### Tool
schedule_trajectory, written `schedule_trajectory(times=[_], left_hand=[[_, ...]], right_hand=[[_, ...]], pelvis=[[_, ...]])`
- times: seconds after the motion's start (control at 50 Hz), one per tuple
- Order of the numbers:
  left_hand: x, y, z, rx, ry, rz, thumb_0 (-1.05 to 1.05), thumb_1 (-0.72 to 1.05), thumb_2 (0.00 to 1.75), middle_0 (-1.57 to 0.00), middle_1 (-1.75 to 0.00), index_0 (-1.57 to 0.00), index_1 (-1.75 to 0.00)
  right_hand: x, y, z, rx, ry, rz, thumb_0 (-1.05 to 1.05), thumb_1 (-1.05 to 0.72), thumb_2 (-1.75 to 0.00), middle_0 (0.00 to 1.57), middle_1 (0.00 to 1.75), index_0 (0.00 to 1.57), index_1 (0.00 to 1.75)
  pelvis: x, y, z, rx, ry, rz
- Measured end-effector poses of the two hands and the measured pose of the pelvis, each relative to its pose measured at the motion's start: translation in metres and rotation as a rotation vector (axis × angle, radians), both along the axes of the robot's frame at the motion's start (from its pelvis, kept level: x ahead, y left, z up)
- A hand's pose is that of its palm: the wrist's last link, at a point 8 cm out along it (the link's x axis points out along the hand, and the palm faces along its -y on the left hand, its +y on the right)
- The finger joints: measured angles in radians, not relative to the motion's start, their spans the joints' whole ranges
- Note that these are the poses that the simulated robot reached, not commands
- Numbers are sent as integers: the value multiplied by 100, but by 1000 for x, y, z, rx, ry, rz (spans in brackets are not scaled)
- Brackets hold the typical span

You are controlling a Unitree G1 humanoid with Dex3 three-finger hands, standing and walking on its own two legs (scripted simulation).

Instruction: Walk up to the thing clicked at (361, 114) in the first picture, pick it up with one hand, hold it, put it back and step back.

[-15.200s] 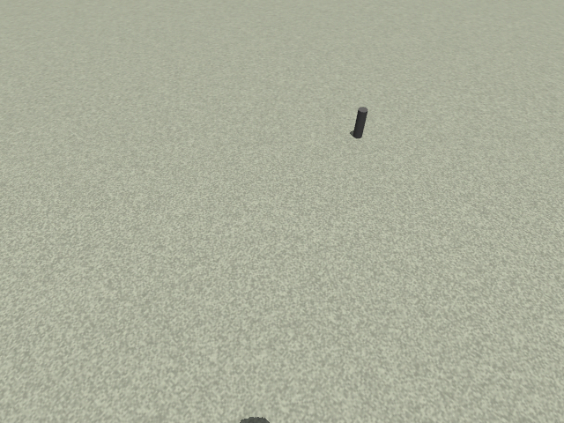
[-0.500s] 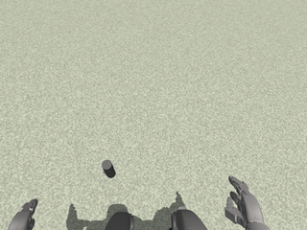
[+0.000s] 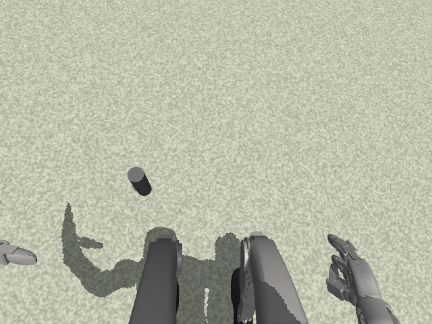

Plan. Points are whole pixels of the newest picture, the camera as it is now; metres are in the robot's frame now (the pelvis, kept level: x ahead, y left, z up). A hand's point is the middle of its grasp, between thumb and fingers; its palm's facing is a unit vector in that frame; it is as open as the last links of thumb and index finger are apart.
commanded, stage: go down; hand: left
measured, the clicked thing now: (140, 182) +0.48 +0.23 -0.47
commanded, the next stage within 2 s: approach in 1.50 s
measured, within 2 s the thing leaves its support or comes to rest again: neither
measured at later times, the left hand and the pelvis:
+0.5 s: hand (16, 195) +0.34 +0.40 -0.12, palm faces +0.21 -0.97 -0.14, open 17.4 cm; pelvis -0.04 +0.00 -0.11, yaw -2 degrees
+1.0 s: hand (18, 184) +0.37 +0.42 -0.14, palm faces +0.22 -0.97 -0.11, open 17.4 cm; pelvis -0.05 +0.01 -0.17, yaw -3 degrees
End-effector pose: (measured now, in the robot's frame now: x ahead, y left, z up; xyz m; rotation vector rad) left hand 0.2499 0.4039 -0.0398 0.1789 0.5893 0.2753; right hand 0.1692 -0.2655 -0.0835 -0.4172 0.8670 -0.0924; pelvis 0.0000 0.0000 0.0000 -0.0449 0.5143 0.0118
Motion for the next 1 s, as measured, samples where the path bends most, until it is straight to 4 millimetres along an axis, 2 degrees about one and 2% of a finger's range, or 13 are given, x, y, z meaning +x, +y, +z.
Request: schedule_trajectory(times=[0.16,0.32,0.44,0.62,1.0], left_hand=[[19,18,-30,-15,-127,-19,-1,-50,4,-5,-4,-6,-3],[44,30,-49,-27,-229,-44,-1,-51,7,-4,-7,-5,-5],[59,37,-59,-36,-280,-52,-1,-53,8,-4,-9,-6,-7],[68,48,-74,-40,-336,-54,-1,-55,8,-4,-10,-6,-9],[90,59,-94,-46,-426,-60,-1,-53,8,-4,-10,-6,-8]], right_hand=[[-23,-1,-60,-13,108,22,1,-89,-89,21,30,21,30],[-47,-4,-97,-35,168,26,1,-88,-89,21,30,21,30],[-64,-7,-114,-53,196,18,1,-87,-89,21,30,21,30],[-83,-9,-132,-77,232,22,1,-87,-89,21,30,21,30],[-101,-8,-164,-98,275,31,1,-87,-89,21,30,21,30]], pelvis=[[-14,-1,-46,-8,51,0],[-27,-1,-81,-22,65,-2],[-33,1,-102,-33,65,-7],[-41,5,-127,-46,56,-10],[-48,9,-165,-65,43,-13]])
